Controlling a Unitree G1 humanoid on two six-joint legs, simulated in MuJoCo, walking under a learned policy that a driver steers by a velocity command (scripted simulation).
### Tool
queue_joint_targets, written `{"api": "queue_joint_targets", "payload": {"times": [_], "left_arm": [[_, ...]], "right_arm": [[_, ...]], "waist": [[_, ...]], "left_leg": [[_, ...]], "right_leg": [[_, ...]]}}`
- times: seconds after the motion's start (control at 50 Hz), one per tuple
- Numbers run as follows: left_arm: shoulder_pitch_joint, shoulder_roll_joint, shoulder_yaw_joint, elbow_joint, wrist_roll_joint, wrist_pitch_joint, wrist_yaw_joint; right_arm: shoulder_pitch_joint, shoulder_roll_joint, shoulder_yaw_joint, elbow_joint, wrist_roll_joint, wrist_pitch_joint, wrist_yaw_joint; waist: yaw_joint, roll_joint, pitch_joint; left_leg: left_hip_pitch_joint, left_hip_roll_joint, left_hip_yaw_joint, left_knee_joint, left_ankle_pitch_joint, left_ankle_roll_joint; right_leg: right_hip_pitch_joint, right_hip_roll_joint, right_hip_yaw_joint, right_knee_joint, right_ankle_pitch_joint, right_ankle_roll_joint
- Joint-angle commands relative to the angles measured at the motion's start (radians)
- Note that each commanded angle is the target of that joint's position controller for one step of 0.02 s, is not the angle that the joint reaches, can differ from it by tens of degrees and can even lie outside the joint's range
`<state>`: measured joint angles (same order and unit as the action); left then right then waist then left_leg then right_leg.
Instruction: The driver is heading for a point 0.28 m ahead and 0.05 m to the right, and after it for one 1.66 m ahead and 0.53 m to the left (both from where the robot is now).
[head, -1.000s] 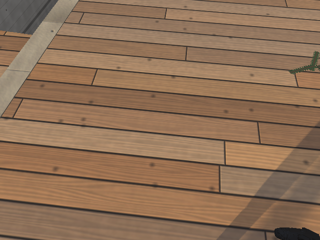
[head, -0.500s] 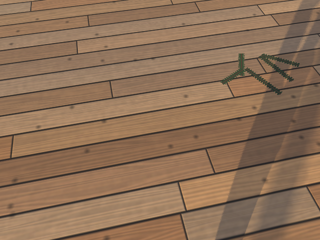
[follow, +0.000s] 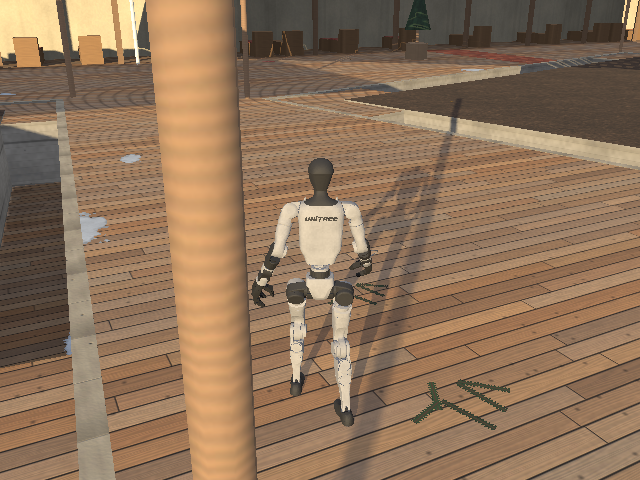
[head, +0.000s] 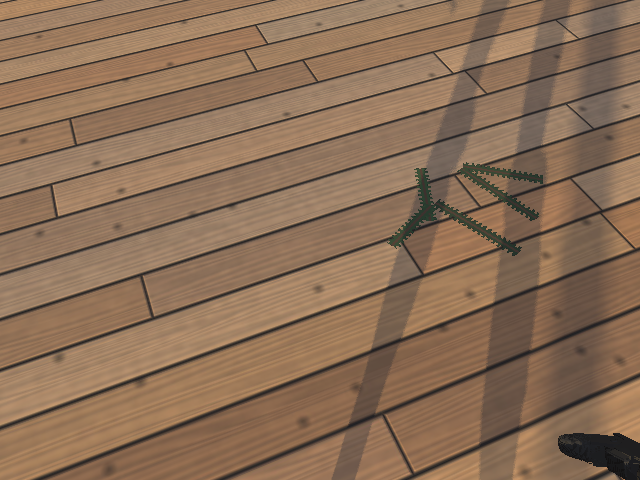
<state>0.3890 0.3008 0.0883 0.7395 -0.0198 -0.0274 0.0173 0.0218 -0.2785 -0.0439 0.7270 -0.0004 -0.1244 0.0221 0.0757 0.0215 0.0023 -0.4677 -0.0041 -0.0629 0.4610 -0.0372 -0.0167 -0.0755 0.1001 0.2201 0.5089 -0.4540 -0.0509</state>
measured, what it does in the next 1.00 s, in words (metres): walks ahead, turning left: right foot, then left foot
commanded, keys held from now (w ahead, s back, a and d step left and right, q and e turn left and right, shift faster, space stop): w+e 0.08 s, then w+q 0.92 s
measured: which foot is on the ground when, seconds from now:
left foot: down 0.00-0.46, up 0.48-0.94, down 0.96-1.00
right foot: down 0.00-0.02, up 0.04-0.44, down 0.46-0.94, up 0.96-1.00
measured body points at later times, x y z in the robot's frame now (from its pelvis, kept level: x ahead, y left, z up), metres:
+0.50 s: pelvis +0.26 -0.02 +0.00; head +0.28 -0.03 +0.45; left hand +0.50 +0.20 -0.05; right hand +0.24 -0.31 -0.13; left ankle +0.13 +0.12 -0.70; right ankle +0.34 -0.14 -0.73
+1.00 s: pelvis +0.50 +0.06 -0.01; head +0.54 +0.08 +0.44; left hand +0.44 +0.35 -0.14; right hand +0.78 -0.12 -0.09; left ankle +0.57 +0.16 -0.73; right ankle +0.36 -0.14 -0.67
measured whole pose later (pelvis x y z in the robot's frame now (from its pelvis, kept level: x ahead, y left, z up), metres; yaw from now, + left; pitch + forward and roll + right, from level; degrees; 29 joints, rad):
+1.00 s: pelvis +0.50 +0.06 -0.01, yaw +20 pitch +2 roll -2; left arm 0.31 0.30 0.08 0.82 -0.01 -0.06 0.01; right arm 0.08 -0.30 -0.07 0.66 0.02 -0.02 0.05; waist 0.05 0.01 0.06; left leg -0.52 -0.02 0.04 0.67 -0.19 0.10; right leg -0.12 -0.09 -0.12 0.90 -0.53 0.05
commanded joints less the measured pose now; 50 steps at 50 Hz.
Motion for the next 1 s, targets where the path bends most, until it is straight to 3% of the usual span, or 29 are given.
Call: {"api": "queue_joint_targets", "payload": {"times": [0.02, 0.04, 0.06, 0.08, 0.1, 0.14, 0.18, 0.22, 0.28, 0.34, 0.38, 0.42, 0.44, 0.46, 0.48, 0.5, 0.52, 0.56, 0.6, 0.66, 0.74, 0.8, 0.86, 0.9, 0.92, 0.94, 0.96, 0.98, 1.0], "left_arm": [[0.057, -0.001, -0.013, -0.100, -0.009, -0.020, 0.000], [0.085, 0.049, -0.014, -0.107, -0.018, -0.025, 0.001], [0.012, 0.131, 0.007, -0.100, -0.021, -0.020, 0.000], [-0.063, 0.144, 0.012, -0.113, -0.011, -0.013, 0.001], [-0.107, 0.125, 0.009, -0.122, 0.005, -0.014, -0.001], [-0.098, 0.076, 0.003, -0.124, 0.002, -0.015, -0.009], [-0.100, 0.045, -0.006, -0.126, 0.007, -0.018, -0.014], [-0.167, 0.029, -0.017, -0.148, 0.021, -0.030, -0.016], [-0.271, 0.007, -0.032, -0.165, 0.018, -0.051, -0.026], [-0.352, 0.025, -0.029, -0.182, 0.005, -0.061, -0.036], [-0.376, 0.045, -0.022, -0.193, 0.000, -0.070, -0.041], [-0.320, 0.070, -0.008, -0.178, 0.000, -0.077, -0.040], [-0.237, 0.097, 0.008, -0.152, 0.006, -0.078, -0.032], [-0.102, 0.147, 0.028, -0.133, 0.023, -0.079, -0.021], [0.023, 0.240, 0.050, -0.121, 0.043, -0.066, -0.011], [0.060, 0.208, 0.044, -0.095, 0.038, -0.057, -0.017], [0.010, 0.142, 0.024, -0.097, 0.026, -0.059, -0.020], [-0.101, 0.067, -0.002, -0.094, 0.024, -0.062, -0.026], [-0.167, 0.044, -0.006, -0.082, 0.029, -0.071, -0.028], [-0.174, 0.069, 0.010, -0.055, 0.029, -0.086, -0.022], [-0.159, 0.111, 0.025, -0.023, 0.027, -0.082, -0.010], [-0.125, 0.142, 0.035, 0.001, 0.015, -0.073, -0.005], [-0.096, 0.167, 0.046, 0.026, -0.002, -0.057, -0.005], [-0.098, 0.199, 0.054, 0.032, -0.011, -0.043, -0.002], [-0.106, 0.211, 0.056, 0.031, -0.015, -0.033, 0.000], [-0.107, 0.195, 0.048, 0.028, -0.016, -0.028, 0.003], [-0.079, 0.145, 0.026, 0.010, 0.016, -0.032, 0.006], [0.009, 0.008, -0.021, -0.051, 0.045, -0.060, -0.007], [-0.119, 0.104, -0.007, -0.057, 0.002, -0.093, -0.018]], "right_arm": [[0.335, -0.283, -0.094, 0.004, -0.029, -0.011, -0.016], [0.355, -0.242, -0.086, 0.020, -0.003, -0.001, -0.007], [0.301, -0.162, -0.064, 0.001, 0.005, 0.004, -0.010], [0.247, -0.134, -0.054, -0.009, -0.001, 0.014, -0.014], [0.219, -0.112, -0.044, 0.002, -0.011, 0.017, -0.010], [0.201, -0.086, -0.032, 0.023, -0.018, 0.014, -0.005], [0.206, -0.098, -0.034, 0.037, -0.003, 0.010, -0.002], [0.213, -0.132, -0.043, 0.044, 0.011, 0.013, -0.004], [0.246, -0.167, -0.053, 0.059, 0.022, 0.026, -0.011], [0.316, -0.182, -0.056, 0.083, 0.031, 0.040, -0.014], [0.340, -0.183, -0.057, 0.093, 0.036, 0.050, -0.018], [0.331, -0.185, -0.057, 0.096, 0.036, 0.059, -0.023], [0.334, -0.165, -0.050, 0.095, 0.031, 0.060, -0.024], [0.318, -0.113, -0.031, 0.079, 0.019, 0.056, -0.021], [0.378, -0.021, -0.003, 0.045, 0.008, 0.041, -0.023], [0.401, -0.063, -0.009, 0.035, 0.035, 0.031, -0.024], [0.354, -0.143, -0.033, 0.036, 0.047, 0.033, -0.026], [0.281, -0.131, -0.038, 0.026, 0.034, 0.048, -0.026], [0.277, -0.098, -0.040, 0.019, 0.029, 0.071, -0.021], [0.240, -0.057, -0.033, -0.010, 0.026, 0.091, -0.015], [0.143, -0.038, -0.021, -0.047, 0.022, 0.090, 0.008], [0.047, -0.041, -0.017, -0.084, 0.021, 0.089, 0.025], [-0.010, -0.064, -0.023, -0.121, 0.021, 0.094, 0.037], [0.019, -0.093, -0.039, -0.131, 0.017, 0.099, 0.040], [0.106, -0.121, -0.057, -0.115, 0.018, 0.101, 0.038], [0.269, -0.175, -0.090, -0.070, 0.022, 0.105, 0.028], [0.422, -0.270, -0.125, -0.037, 0.028, 0.116, 0.006], [0.364, -0.370, -0.128, -0.058, 0.031, 0.102, 0.006], [0.391, -0.274, -0.102, -0.084, 0.026, 0.087, 0.013]], "waist": [[-0.146, 0.157, -0.323], [-0.141, 0.295, -0.331], [-0.160, 0.172, -0.195], [-0.156, 0.095, -0.102], [-0.141, 0.057, -0.037], [-0.095, 0.091, 0.004], [-0.076, 0.090, 0.007], [-0.085, 0.067, 0.015], [-0.118, 0.054, 0.016], [-0.148, 0.063, 0.015], [-0.143, 0.074, 0.016], [-0.091, 0.081, -0.004], [-0.050, 0.074, -0.049], [0.020, 0.031, -0.147], [0.035, -0.203, -0.296], [0.032, -0.315, -0.333], [0.030, -0.210, -0.197], [-0.015, -0.144, -0.058], [-0.063, -0.153, 0.004], [-0.081, -0.109, 0.024], [-0.058, -0.084, 0.039], [-0.028, -0.072, 0.065], [-0.022, -0.073, 0.083], [-0.056, -0.097, 0.041], [-0.110, -0.100, -0.016], [-0.194, -0.078, -0.101], [-0.243, 0.054, -0.191], [-0.106, 0.284, -0.299], [-0.197, 0.134, -0.354]], "left_leg": [[0.794, 0.353, -0.480, -0.042, -0.238, 0.237], [0.834, 0.434, -0.753, -0.145, -0.478, 0.274], [0.717, 0.399, -0.639, -0.171, -0.568, 0.233], [0.586, 0.361, -0.489, -0.178, -0.465, 0.198], [0.460, 0.311, -0.393, -0.204, -0.353, 0.195], [0.330, 0.245, -0.281, -0.250, -0.228, 0.201], [0.302, 0.227, -0.227, -0.282, -0.134, 0.235], [0.302, 0.223, -0.190, -0.300, -0.033, 0.256], [0.278, 0.186, -0.116, -0.292, 0.029, 0.235], [0.294, 0.195, -0.127, -0.263, 0.021, 0.222], [0.319, 0.213, -0.167, -0.228, -0.020, 0.205], [0.309, 0.211, -0.183, -0.161, -0.029, 0.173], [0.275, 0.172, -0.163, -0.074, 0.026, 0.149], [0.174, 0.111, -0.115, 0.139, -0.022, 0.110], [-0.128, -0.008, 0.006, 0.490, -0.346, 0.040], [-0.293, -0.008, -0.032, 0.699, -0.560, 0.029], [-0.353, 0.043, -0.063, 0.783, -0.491, 0.032], [-0.322, 0.097, -0.037, 0.757, -0.348, 0.027], [-0.245, 0.131, -0.040, 0.701, -0.277, 0.018], [-0.247, 0.139, -0.035, 0.626, -0.196, -0.001], [-0.216, 0.130, -0.001, 0.398, 0.002, 0.004], [-0.183, 0.114, 0.043, 0.269, 0.054, 0.027], [-0.179, 0.096, 0.077, 0.202, -0.022, 0.066], [-0.084, 0.039, 0.135, 0.186, -0.126, 0.105], [0.041, -0.008, 0.169, 0.168, -0.153, 0.131], [0.278, -0.061, 0.181, 0.120, -0.109, 0.168], [0.578, 0.066, -0.046, 0.098, -0.086, 0.230], [0.844, 0.301, -0.643, -0.047, -0.317, 0.427], [0.852, 0.332, -0.755, -0.176, -0.427, 0.414]], "right_leg": [[-0.492, -0.002, -0.034, 0.541, 0.094, 0.012], [-0.679, -0.037, -0.045, 0.723, -0.150, 0.025], [-0.735, -0.092, -0.033, 0.800, -0.066, 0.030], [-0.723, -0.127, -0.077, 0.802, 0.008, 0.033], [-0.687, -0.150, -0.083, 0.750, 0.065, 0.030], [-0.597, -0.179, -0.089, 0.666, 0.109, 0.023], [-0.579, -0.191, -0.132, 0.572, 0.128, 0.029], [-0.584, -0.200, -0.158, 0.428, 0.198, 0.045], [-0.493, -0.171, -0.183, 0.197, 0.348, 0.065], [-0.422, -0.132, -0.192, 0.079, 0.421, 0.080], [-0.380, -0.124, -0.180, 0.018, 0.408, 0.068], [-0.251, -0.117, -0.186, -0.053, 0.400, 0.042], [-0.108, -0.113, -0.196, -0.073, 0.383, 0.020], [0.106, -0.221, -0.104, -0.057, 0.373, -0.030], [0.435, -0.467, 0.207, -0.070, 0.321, -0.139], [0.438, -0.547, 0.470, -0.173, 0.119, -0.220], [0.335, -0.504, 0.374, -0.201, 0.050, -0.192], [0.133, -0.417, 0.150, -0.256, 0.166, -0.147], [-0.003, -0.377, 0.015, -0.320, 0.292, -0.130], [-0.041, -0.382, -0.108, -0.364, 0.448, -0.144], [-0.029, -0.359, -0.260, -0.378, 0.504, -0.125], [0.004, -0.370, -0.328, -0.376, 0.497, -0.102], [0.093, -0.397, -0.366, -0.328, 0.558, -0.077], [0.135, -0.397, -0.401, -0.203, 0.854, -0.056], [0.128, -0.382, -0.426, -0.062, 1.006, -0.040], [0.047, -0.341, -0.458, 0.154, 1.033, -0.008], [-0.209, -0.294, -0.467, 0.484, 0.682, 0.046], [-0.620, -0.086, -0.316, 0.806, -0.154, 0.101], [-0.720, -0.102, -0.132, 0.881, -0.139, 0.080]]}}
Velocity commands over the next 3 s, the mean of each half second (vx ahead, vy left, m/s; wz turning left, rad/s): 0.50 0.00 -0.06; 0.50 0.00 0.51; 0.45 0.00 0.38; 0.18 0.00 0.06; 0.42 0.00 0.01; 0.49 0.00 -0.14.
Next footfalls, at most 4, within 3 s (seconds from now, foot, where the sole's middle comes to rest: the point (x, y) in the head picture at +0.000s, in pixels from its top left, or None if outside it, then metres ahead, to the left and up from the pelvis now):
0.46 right None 0.38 -0.14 -0.76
0.96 left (281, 414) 0.61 0.17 -0.76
1.44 right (318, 281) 0.96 0.12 -0.76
1.80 left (226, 321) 0.83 0.33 -0.76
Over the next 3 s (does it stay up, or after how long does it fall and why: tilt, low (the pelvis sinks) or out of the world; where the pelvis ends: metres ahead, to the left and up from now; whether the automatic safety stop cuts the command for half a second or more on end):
stays up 1.28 0.46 0.00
